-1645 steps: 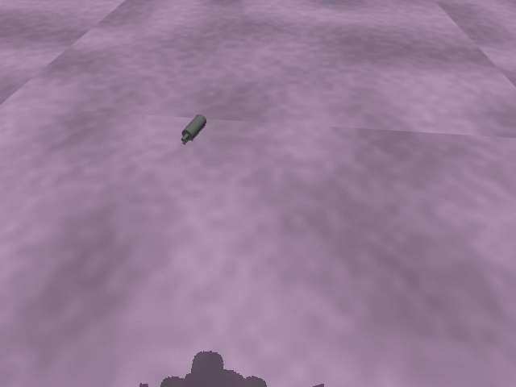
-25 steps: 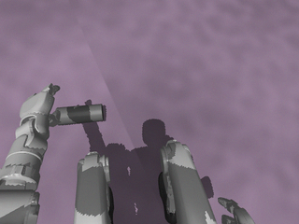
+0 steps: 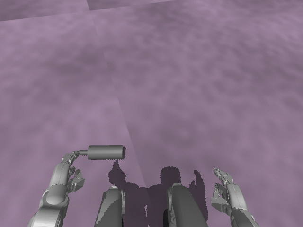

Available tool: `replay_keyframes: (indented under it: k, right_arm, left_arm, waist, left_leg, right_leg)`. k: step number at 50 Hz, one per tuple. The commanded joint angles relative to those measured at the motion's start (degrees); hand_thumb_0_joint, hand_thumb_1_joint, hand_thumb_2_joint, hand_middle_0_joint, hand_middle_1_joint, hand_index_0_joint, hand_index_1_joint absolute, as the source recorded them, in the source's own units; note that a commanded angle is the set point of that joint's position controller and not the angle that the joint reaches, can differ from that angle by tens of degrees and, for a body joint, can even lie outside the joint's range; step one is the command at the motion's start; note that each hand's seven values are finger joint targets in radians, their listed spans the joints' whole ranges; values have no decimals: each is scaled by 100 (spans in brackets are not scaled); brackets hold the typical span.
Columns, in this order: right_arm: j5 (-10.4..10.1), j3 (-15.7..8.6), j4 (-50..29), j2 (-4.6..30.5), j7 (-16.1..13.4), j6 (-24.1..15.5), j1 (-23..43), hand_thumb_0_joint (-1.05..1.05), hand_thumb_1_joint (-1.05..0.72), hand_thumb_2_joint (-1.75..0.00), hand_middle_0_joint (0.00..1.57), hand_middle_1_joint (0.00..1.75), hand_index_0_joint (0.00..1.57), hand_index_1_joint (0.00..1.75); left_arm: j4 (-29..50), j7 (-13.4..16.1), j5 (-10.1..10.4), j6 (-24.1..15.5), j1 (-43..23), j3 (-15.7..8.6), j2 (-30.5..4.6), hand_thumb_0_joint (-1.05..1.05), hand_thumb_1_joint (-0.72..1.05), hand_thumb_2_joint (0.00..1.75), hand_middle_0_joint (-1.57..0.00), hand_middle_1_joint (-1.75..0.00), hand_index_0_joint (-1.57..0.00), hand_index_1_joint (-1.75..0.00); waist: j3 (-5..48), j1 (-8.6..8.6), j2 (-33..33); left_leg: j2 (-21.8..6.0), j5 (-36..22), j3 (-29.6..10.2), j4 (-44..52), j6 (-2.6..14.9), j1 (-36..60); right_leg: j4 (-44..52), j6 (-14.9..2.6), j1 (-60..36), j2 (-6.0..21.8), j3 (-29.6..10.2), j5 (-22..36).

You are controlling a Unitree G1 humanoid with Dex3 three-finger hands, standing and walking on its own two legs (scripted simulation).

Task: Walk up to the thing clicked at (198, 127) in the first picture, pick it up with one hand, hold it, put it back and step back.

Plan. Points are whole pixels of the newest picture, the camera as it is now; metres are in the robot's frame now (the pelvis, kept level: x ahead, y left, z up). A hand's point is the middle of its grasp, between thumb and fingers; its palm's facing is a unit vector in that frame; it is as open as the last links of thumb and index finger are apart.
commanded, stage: home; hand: left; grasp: from above
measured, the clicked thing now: (101, 152) +0.51 +0.22 -0.57
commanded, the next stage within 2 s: none
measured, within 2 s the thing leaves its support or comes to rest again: neither
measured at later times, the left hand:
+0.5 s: hand (55, 192) +0.22 +0.19 +0.06, palm faces +0.09 -0.97 -0.21, open 7.4 cm
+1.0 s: hand (59, 192) +0.22 +0.18 +0.06, palm faces +0.08 -0.98 -0.20, open 7.4 cm
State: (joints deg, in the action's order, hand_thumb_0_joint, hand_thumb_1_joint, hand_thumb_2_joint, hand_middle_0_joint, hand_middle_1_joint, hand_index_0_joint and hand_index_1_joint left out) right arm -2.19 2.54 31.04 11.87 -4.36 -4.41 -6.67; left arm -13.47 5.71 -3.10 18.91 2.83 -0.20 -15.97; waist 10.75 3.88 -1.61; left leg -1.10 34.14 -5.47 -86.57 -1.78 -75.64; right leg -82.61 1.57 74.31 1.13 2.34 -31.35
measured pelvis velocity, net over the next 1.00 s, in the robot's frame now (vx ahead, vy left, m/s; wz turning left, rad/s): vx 0.06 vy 0.00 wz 0.03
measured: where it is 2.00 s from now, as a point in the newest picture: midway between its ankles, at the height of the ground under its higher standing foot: outside the picture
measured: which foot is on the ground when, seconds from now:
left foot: down 0.00-1.00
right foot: down 0.00-1.00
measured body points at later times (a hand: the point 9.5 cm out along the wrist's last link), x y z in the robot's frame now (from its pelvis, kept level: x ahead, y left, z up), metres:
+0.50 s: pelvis +0.06 +0.00 +0.11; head +0.08 +0.01 +0.56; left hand +0.21 +0.24 +0.08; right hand +0.22 -0.24 +0.05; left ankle +0.06 +0.13 -0.57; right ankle +0.07 -0.14 -0.57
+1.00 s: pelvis +0.06 +0.00 +0.11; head +0.08 +0.00 +0.56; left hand +0.21 +0.23 +0.08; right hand +0.23 -0.24 +0.04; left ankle +0.06 +0.13 -0.57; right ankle +0.07 -0.14 -0.57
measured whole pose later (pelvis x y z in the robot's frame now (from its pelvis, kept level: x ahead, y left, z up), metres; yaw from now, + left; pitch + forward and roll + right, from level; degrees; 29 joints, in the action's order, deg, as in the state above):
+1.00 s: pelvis +0.06 +0.00 +0.11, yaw +2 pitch +10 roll -3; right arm -0.1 1.9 31.4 12.4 -10.3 -13.3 -16.4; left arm 7.5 1.5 3.0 26.2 28.8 -1.5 -12.6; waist 9.0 2.2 -2.8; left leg -2.1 29.2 -4.6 -57.9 -1.6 -38.8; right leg -53.7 1.4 37.1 0.7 2.9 -26.5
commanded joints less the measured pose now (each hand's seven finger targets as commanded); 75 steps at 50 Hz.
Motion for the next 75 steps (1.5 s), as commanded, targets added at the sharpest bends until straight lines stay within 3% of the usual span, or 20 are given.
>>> replay_keyframes:
  k: [1,3,4,8,17,26,27,34,48,59,61,70,75]
  right_arm:
    - [-41,-281,-684,785,-293,-388,-240,0,-90,-90,20,30,20,30]
    - [-24,-258,-698,761,-378,-471,-302,0,-90,-90,20,30,20,30]
    - [-20,-249,-751,737,-424,-507,-358,0,-90,-90,20,30,20,30]
    - [5,-231,-834,690,-551,-648,-515,0,-90,-90,20,30,20,30]
    - [80,-282,-1044,650,-679,-882,-685,0,-90,-90,20,30,20,30]
    - [162,-354,-988,747,-681,-1126,-665,0,-90,-90,20,30,20,30]
    - [167,-354,-977,744,-682,-1142,-631,0,-90,-90,20,30,20,30]
    - [185,-357,-931,754,-657,-1232,-561,0,-90,-90,20,30,20,30]
    - [192,-387,-874,760,-668,-1241,-580,0,-90,-90,20,30,20,30]
    - [177,-389,-904,779,-661,-1248,-539,0,-90,-90,20,30,20,30]
    - [182,-398,-903,774,-666,-1249,-556,0,-90,-90,20,30,20,30]
    - [181,-387,-908,760,-677,-1295,-532,0,-90,-90,20,30,20,30]
    - [175,-375,-894,756,-686,-1307,-531,0,-90,-90,20,30,20,30]
  left_arm:
    - [1394,87,333,16,-67,-465,-509,0,90,90,-20,-30,-20,-30]
    - [1678,56,446,77,111,-475,-435,0,90,90,-20,-30,-20,-30]
    - [1752,58,490,126,396,-590,-477,0,90,90,-20,-30,-20,-30]
    - [2187,18,634,281,1116,-563,-336,0,90,90,-20,-30,-20,-30]
    - [3044,-161,665,485,2426,-507,-194,0,90,90,-20,-30,-20,-30]
    - [3121,-400,635,505,2411,-411,-166,0,90,90,-20,-30,-20,-30]
    - [3094,-408,626,492,2383,-474,-211,0,90,90,-20,-30,-20,-30]
    - [3205,-416,560,449,2398,-514,-265,0,90,90,-20,-30,-20,-30]
    - [3232,-386,560,445,2510,-518,-264,0,90,90,-20,-30,-20,-30]
    - [3107,-421,583,483,2454,-517,-267,0,90,90,-20,-30,-20,-30]
    - [3163,-416,563,483,2446,-517,-270,0,90,90,-20,-30,-20,-30]
    - [3199,-433,557,526,2364,-511,-274,0,90,90,-20,-30,-20,-30]
    - [3236,-436,569,514,2374,-484,-283,0,90,90,-20,-30,-20,-30]
  waist:
    - [1689,93,-294]
    - [1560,88,-414]
    - [1506,14,-354]
    - [1208,-35,-306]
    - [589,-107,-238]
    - [139,-17,23]
    - [90,-66,-45]
    - [207,-165,-174]
    - [497,-189,-149]
    - [189,-181,-26]
    - [352,-152,-65]
    - [99,-172,-94]
    - [205,-160,-183]
  left_leg:
    - [80,-490,75,2143,254,2194]
    - [69,-723,67,2392,234,2489]
    - [83,-770,96,2505,242,2618]
    - [110,-1273,235,2906,241,3136]
    - [106,-1923,244,3678,204,3914]
    - [138,-1843,304,3836,241,4043]
    - [141,-1774,304,3849,239,4035]
    - [147,-1904,289,3881,201,4158]
    - [132,-2221,306,3767,198,4248]
    - [134,-1786,314,3828,233,4045]
    - [136,-1865,354,3783,230,4130]
    - [136,-1337,344,3881,228,3948]
    - [132,-1546,334,3833,224,4023]
  right_leg:
    - [1930,-236,-1975,-127,-33,539]
    - [2139,-228,-2247,-133,-12,750]
    - [2310,-220,-2474,-141,-14,781]
    - [2851,-201,-3144,-169,22,1189]
    - [3548,-185,-3882,-258,199,1658]
    - [3758,-136,-3953,-245,252,1576]
    - [3781,-129,-3927,-240,249,1509]
    - [3715,-134,-4064,-230,233,1623]
    - [3628,-142,-4190,-222,194,1910]
    - [3728,-119,-4095,-214,190,1556]
    - [3717,-125,-4121,-205,158,1628]
    - [3782,-116,-3944,-209,179,1131]
    - [3724,-123,-3978,-200,164,1332]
